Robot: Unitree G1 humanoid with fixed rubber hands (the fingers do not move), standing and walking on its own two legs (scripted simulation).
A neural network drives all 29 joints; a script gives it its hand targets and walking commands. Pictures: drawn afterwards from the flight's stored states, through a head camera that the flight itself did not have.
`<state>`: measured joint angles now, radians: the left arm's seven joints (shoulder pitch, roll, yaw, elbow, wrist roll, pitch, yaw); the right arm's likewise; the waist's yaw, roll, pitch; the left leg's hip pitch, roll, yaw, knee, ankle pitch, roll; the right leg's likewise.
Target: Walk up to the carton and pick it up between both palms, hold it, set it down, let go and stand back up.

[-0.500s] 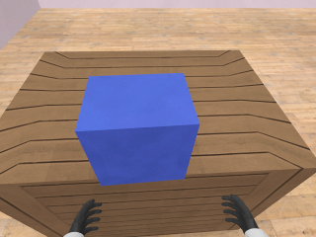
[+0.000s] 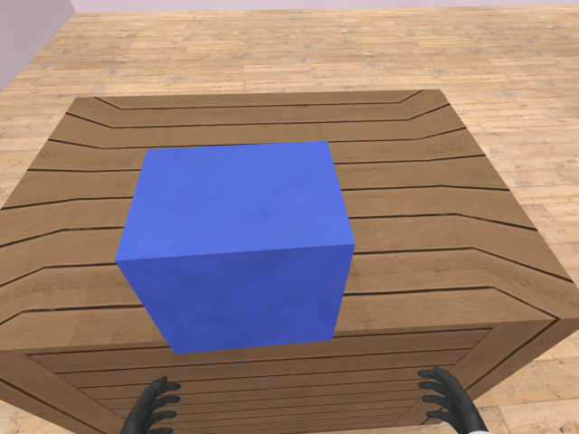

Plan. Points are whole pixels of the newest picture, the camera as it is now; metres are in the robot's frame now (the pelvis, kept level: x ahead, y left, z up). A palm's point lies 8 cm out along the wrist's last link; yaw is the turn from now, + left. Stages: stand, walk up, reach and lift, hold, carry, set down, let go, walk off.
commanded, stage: let go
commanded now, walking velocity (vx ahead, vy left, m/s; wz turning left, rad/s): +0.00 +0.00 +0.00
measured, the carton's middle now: (247, 252) +0.34 +0.08 +0.09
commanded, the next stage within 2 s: stand in 0.20 s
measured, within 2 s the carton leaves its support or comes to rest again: neither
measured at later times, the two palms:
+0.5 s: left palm out of the picture +0.10 +0.30 -0.10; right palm out of the picture +0.14 -0.29 -0.10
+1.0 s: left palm out of the picture +0.04 +0.30 -0.11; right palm out of the picture +0.07 -0.28 -0.11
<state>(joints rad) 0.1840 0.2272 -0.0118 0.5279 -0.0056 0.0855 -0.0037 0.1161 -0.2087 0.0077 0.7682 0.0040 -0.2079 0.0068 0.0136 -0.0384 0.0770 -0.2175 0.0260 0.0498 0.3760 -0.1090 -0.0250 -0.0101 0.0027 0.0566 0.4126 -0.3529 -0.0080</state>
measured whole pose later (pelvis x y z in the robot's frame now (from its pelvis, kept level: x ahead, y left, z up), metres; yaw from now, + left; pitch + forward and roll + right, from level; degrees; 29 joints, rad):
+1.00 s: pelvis -0.02 +0.01 -0.01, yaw +3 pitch -6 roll -1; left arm 0.32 0.33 0.04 0.77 0.01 -0.02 0.01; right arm 0.23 -0.33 -0.05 0.90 -0.01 -0.01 0.00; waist -0.01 0.01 0.06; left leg -0.26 0.03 -0.01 0.52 -0.15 -0.01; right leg 0.01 0.02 0.00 0.46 -0.36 0.00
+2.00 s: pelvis -0.04 +0.03 +0.00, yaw +3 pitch -4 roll -1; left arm 0.27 0.35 0.05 0.91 0.01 -0.03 0.00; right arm 0.18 -0.34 -0.04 0.97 0.00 0.00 0.01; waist -0.01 0.01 0.07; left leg -0.29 0.01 0.00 0.44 -0.08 0.02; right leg -0.04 0.00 0.00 0.43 -0.32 0.03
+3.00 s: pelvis +0.01 +0.01 +0.00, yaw +2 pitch -4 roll +0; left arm 0.22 0.35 0.04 1.01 0.00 -0.01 0.03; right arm 0.12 -0.34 -0.03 1.07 0.01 0.00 -0.01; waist 0.00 0.00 0.08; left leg -0.20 0.01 0.02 0.42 -0.14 0.00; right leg 0.07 -0.01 0.02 0.34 -0.34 0.01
